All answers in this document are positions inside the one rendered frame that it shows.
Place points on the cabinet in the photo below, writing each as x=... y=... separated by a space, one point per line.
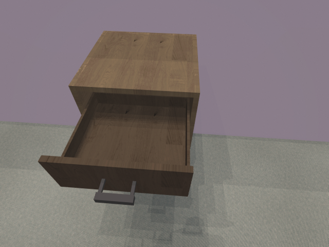
x=141 y=63

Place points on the drawer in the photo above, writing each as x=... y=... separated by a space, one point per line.
x=124 y=138

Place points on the handle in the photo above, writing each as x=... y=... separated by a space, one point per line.
x=115 y=198

